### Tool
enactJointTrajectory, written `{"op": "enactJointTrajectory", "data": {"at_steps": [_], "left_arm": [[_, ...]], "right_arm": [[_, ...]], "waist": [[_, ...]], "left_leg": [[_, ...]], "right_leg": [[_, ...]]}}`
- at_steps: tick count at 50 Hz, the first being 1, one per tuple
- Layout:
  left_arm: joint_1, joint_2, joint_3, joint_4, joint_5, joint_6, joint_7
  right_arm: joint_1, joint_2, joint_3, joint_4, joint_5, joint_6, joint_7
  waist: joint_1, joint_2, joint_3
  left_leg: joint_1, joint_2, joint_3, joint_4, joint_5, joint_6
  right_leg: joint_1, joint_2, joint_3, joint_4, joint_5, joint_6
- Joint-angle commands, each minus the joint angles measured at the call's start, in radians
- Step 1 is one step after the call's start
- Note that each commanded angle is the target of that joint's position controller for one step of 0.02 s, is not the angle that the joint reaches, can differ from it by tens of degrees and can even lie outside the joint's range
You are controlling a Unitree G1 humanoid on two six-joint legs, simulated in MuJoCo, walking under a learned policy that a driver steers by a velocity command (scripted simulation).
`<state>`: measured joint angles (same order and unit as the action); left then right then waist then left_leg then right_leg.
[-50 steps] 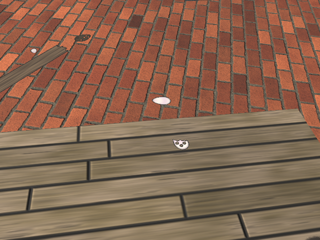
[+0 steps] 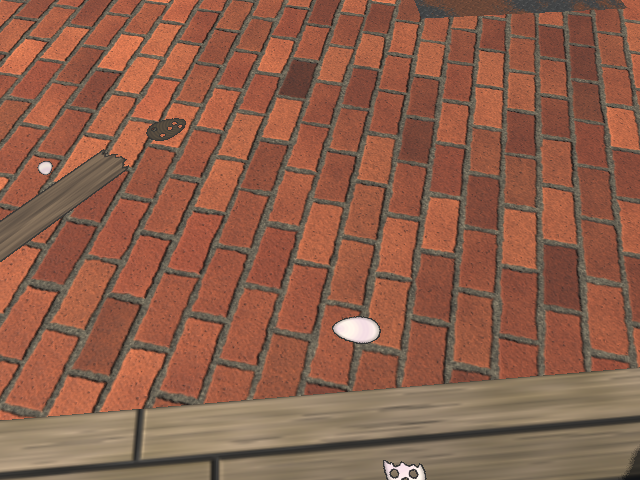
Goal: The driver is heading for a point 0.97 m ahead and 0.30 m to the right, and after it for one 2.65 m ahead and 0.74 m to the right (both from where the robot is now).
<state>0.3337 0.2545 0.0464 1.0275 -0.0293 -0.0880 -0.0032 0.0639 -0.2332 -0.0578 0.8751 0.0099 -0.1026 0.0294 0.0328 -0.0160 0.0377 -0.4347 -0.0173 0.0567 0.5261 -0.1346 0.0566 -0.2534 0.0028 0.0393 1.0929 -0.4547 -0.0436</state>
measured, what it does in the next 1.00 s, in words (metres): walks ahead: right foot, then left foot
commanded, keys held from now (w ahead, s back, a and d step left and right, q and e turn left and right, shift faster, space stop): w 0.82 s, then w+e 0.18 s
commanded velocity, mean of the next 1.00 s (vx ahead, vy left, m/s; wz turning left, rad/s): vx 0.50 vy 0.00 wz -0.03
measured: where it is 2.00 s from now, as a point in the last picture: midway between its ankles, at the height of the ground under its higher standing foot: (403, 243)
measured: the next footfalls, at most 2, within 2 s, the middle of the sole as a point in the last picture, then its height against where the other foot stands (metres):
right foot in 0.46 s outside the picture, level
left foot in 1.00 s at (301, 343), level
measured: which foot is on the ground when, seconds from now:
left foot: down 0.00-0.46, up 0.48-0.98, down 1.00-1.00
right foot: up 0.00-0.44, down 0.46-1.00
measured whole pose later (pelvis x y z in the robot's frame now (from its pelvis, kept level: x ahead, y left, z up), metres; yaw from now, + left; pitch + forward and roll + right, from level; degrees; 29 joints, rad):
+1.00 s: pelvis +0.57 -0.03 +0.00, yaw -3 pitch +3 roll -1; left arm 0.42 0.25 0.06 1.04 -0.02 -0.06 0.01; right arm -0.03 -0.24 -0.04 0.82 0.01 -0.10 0.03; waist 0.09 0.02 0.01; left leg -0.49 0.04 0.01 0.46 -0.02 0.05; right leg 0.05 0.02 0.01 0.35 -0.43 -0.01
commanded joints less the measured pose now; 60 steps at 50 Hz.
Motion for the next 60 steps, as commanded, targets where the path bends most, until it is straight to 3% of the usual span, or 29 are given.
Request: {"op": "enactJointTrajectory", "data": {"at_steps": [1, 3, 5, 9, 13, 18, 20, 22, 23, 24, 25, 26, 27, 28, 30, 32, 36, 40, 44, 46, 48, 49, 50, 51, 52, 53, 55, 57, 60], "left_arm": [[-0.099, 0.126, 0.030, -0.098, 0.000, -0.039, 0.007], [-0.062, 0.084, 0.032, -0.092, 0.007, -0.014, 0.008], [-0.072, 0.055, 0.029, -0.098, 0.010, 0.004, 0.010], [-0.218, 0.056, 0.028, -0.148, 0.025, 0.010, 0.009], [-0.359, 0.042, 0.016, -0.183, 0.017, 0.004, -0.005], [-0.460, 0.066, 0.011, -0.231, 0.009, -0.006, -0.032], [-0.417, 0.094, 0.021, -0.227, 0.008, -0.012, -0.039], [-0.180, 0.158, 0.058, -0.155, 0.013, -0.013, -0.034], [0.012, 0.230, 0.081, -0.111, 0.025, -0.013, -0.026], [0.093, 0.303, 0.095, -0.084, 0.024, -0.005, -0.027], [0.084, 0.211, 0.067, -0.090, 0.015, -0.004, -0.027], [-0.011, 0.167, 0.054, -0.109, 0.013, -0.009, -0.023], [-0.093, 0.139, 0.044, -0.131, 0.021, -0.013, -0.021], [-0.148, 0.110, 0.036, -0.137, 0.031, -0.017, -0.024], [-0.169, 0.079, 0.026, -0.129, 0.042, -0.024, -0.029], [-0.141, 0.102, 0.030, -0.113, 0.034, -0.028, -0.025], [-0.077, 0.139, 0.037, -0.089, 0.031, -0.021, 0.000], [-0.010, 0.144, 0.034, -0.064, 0.020, -0.015, 0.007], [0.078, 0.147, 0.035, -0.026, 0.011, 0.004, 0.007], [0.082, 0.162, 0.042, -0.022, 0.008, 0.016, 0.013], [0.052, 0.182, 0.051, -0.031, 0.007, 0.024, 0.017], [0.028, 0.175, 0.048, -0.040, 0.005, 0.027, 0.017], [0.010, 0.140, 0.035, -0.060, 0.015, 0.025, 0.015], [0.081, 0.042, 0.009, -0.090, 0.025, 0.011, 0.011], [0.123, 0.027, 0.000, -0.082, 0.005, -0.007, 0.007], [0.050, 0.135, 0.031, -0.091, -0.020, -0.013, 0.007], [-0.050, 0.127, 0.039, -0.116, -0.017, -0.004, 0.016], [-0.021, 0.083, 0.046, -0.114, -0.008, 0.026, 0.018], [-0.045, 0.049, 0.048, -0.146, -0.005, 0.055, 0.017]], "right_arm": [[0.141, -0.117, -0.025, -0.003, -0.014, -0.003, -0.006], [0.128, -0.081, -0.014, 0.008, -0.022, -0.008, -0.001], [0.153, -0.106, -0.018, 0.024, -0.013, -0.011, -0.005], [0.210, -0.143, -0.025, 0.045, -0.010, -0.004, -0.027], [0.276, -0.155, -0.026, 0.071, 0.000, -0.001, -0.034], [0.339, -0.170, -0.035, 0.112, 0.009, 0.021, -0.040], [0.323, -0.185, -0.042, 0.112, 0.009, 0.032, -0.044], [0.292, -0.171, -0.036, 0.101, 0.006, 0.044, -0.046], [0.304, -0.140, -0.019, 0.077, -0.010, 0.045, -0.048], [0.429, -0.006, 0.019, 0.072, -0.011, 0.022, -0.034], [0.375, -0.091, 0.002, 0.082, 0.012, -0.004, -0.029], [0.276, -0.153, -0.015, 0.050, 0.036, -0.020, -0.026], [0.215, -0.158, -0.015, 0.036, 0.035, -0.024, -0.033], [0.185, -0.152, -0.022, 0.031, 0.019, -0.020, -0.041], [0.222, -0.116, -0.025, 0.037, 0.009, 0.005, -0.045], [0.213, -0.088, -0.023, 0.030, 0.007, 0.022, -0.046], [0.080, -0.088, -0.024, -0.016, -0.007, 0.027, -0.043], [-0.056, -0.066, -0.011, -0.052, 0.001, 0.020, -0.029], [-0.179, -0.073, -0.003, -0.102, 0.007, 0.010, -0.009], [-0.191, -0.091, -0.005, -0.118, 0.010, -0.002, 0.002], [-0.114, -0.129, -0.019, -0.105, 0.010, -0.012, 0.004], [0.003, -0.161, -0.037, -0.073, 0.007, -0.015, -0.001], [0.192, -0.218, -0.061, -0.026, -0.006, -0.019, -0.011], [0.341, -0.317, -0.085, -0.006, -0.026, -0.013, -0.022], [0.360, -0.268, -0.070, 0.005, -0.016, -0.003, -0.020], [0.290, -0.191, -0.047, -0.009, -0.009, 0.000, -0.023], [0.154, -0.119, -0.025, -0.025, -0.012, -0.002, -0.024], [0.086, -0.089, -0.018, -0.021, -0.024, -0.009, -0.020], [0.087, -0.117, -0.030, -0.006, -0.027, -0.016, -0.027]], "waist": [[-0.082, 0.051, -0.129], [-0.029, 0.080, -0.105], [-0.015, 0.078, -0.069], [-0.040, 0.064, -0.015], [-0.082, 0.072, 0.015], [-0.095, 0.078, 0.047], [-0.060, 0.096, 0.017], [0.058, 0.096, -0.122], [0.116, 0.003, -0.270], [0.054, -0.270, -0.405], [0.086, -0.208, -0.406], [0.076, -0.161, -0.256], [0.047, -0.072, -0.178], [0.017, -0.033, -0.113], [-0.036, -0.057, -0.093], [-0.048, -0.051, -0.063], [-0.023, -0.028, -0.020], [0.021, -0.034, 0.010], [0.059, -0.029, 0.050], [0.042, -0.043, 0.048], [-0.013, -0.072, 0.002], [-0.077, -0.071, -0.067], [-0.154, -0.050, -0.203], [-0.160, 0.141, -0.382], [-0.147, 0.304, -0.496], [-0.148, 0.206, -0.342], [-0.099, 0.107, -0.134], [-0.037, 0.135, -0.061], [-0.012, 0.103, -0.022]], "left_leg": [[0.467, 0.299, -0.402, -0.277, 0.093, 0.190], [0.353, 0.255, -0.317, -0.332, 0.136, 0.180], [0.302, 0.250, -0.267, -0.375, 0.158, 0.190], [0.294, 0.226, -0.185, -0.414, 0.189, 0.173], [0.296, 0.191, -0.110, -0.423, 0.161, 0.138], [0.473, 0.269, -0.126, -0.351, 0.189, 0.125], [0.515, 0.284, -0.125, -0.284, 0.323, 0.106], [0.465, 0.216, -0.069, -0.018, 0.584, 0.066], [0.262, 0.154, -0.024, 0.285, 0.363, 0.031], [-0.152, -0.039, -0.031, 0.652, -0.282, -0.043], [-0.275, -0.018, -0.174, 0.793, -0.440, -0.029], [-0.353, 0.036, -0.167, 0.820, -0.370, -0.010], [-0.324, 0.093, -0.138, 0.781, -0.272, -0.003], [-0.277, 0.127, -0.128, 0.713, -0.209, -0.006], [-0.170, 0.161, -0.137, 0.637, -0.155, -0.006], [-0.176, 0.174, -0.125, 0.561, -0.125, -0.018], [-0.264, 0.172, -0.110, 0.340, 0.087, -0.050], [-0.210, 0.129, -0.064, 0.123, 0.250, -0.050], [-0.241, 0.100, -0.066, 0.014, 0.198, -0.044], [-0.217, 0.088, -0.077, -0.032, 0.138, -0.032], [-0.070, 0.054, -0.059, -0.061, 0.081, -0.013], [0.107, 0.031, -0.037, -0.087, 0.087, 0.009], [0.406, 0.097, -0.091, -0.027, 0.122, 0.055], [0.824, 0.359, -0.429, -0.023, 0.076, 0.169], [0.910, 0.474, -0.745, -0.165, -0.056, 0.250], [0.784, 0.432, -0.637, -0.199, -0.145, 0.200], [0.480, 0.357, -0.390, -0.276, -0.108, 0.136], [0.304, 0.305, -0.245, -0.350, -0.051, 0.110], [0.244, 0.304, -0.123, -0.404, 0.056, 0.126]], "right_leg": [[-0.453, -0.112, 0.032, 0.147, 0.120, -0.012], [-0.360, -0.144, 0.037, 0.075, 0.170, -0.008], [-0.372, -0.157, 0.022, 0.002, 0.196, 0.007], [-0.446, -0.154, 0.006, -0.233, 0.404, 0.039], [-0.370, -0.104, -0.040, -0.459, 0.570, 0.037], [-0.408, -0.089, -0.026, -0.564, 0.486, -0.001], [-0.326, -0.065, -0.044, -0.586, 0.407, -0.026], [0.004, -0.006, -0.094, -0.601, 0.394, -0.070], [0.321, -0.160, 0.082, -0.565, 0.421, -0.131], [0.668, -0.386, 0.569, -0.683, 0.220, -0.302], [0.667, -0.381, 0.688, -0.783, 0.089, -0.290], [0.541, -0.351, 0.542, -0.797, 0.111, -0.241], [0.391, -0.316, 0.421, -0.818, 0.201, -0.214], [0.250, -0.285, 0.334, -0.846, 0.301, -0.201], [0.125, -0.245, 0.246, -0.900, 0.373, -0.189], [0.082, -0.238, 0.191, -0.944, 0.412, -0.200], [0.108, -0.216, 0.104, -0.978, 0.490, -0.184], [0.124, -0.177, 0.024, -0.985, 0.487, -0.148], [0.246, -0.220, 0.063, -0.924, 0.503, -0.155], [0.294, -0.249, 0.096, -0.870, 0.545, -0.147], [0.293, -0.253, 0.114, -0.790, 0.679, -0.128], [0.262, -0.213, 0.089, -0.675, 0.805, -0.106], [0.123, -0.154, 0.053, -0.455, 0.752, -0.073], [-0.239, -0.014, -0.026, -0.073, 0.378, -0.002], [-0.418, 0.042, 0.051, 0.141, -0.137, 0.014], [-0.501, -0.025, 0.095, 0.225, -0.100, 0.005], [-0.481, -0.109, 0.048, 0.174, 0.060, -0.001], [-0.378, -0.151, 0.056, 0.103, 0.140, -0.002], [-0.398, -0.164, 0.055, 0.047, 0.218, 0.010]]}}
Velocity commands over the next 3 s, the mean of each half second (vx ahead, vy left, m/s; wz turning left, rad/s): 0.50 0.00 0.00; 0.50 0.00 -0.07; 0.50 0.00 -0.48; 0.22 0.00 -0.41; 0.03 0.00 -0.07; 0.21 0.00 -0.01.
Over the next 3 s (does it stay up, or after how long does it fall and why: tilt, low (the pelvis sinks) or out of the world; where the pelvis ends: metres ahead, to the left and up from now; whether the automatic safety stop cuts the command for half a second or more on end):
stays up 1.16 -0.20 0.02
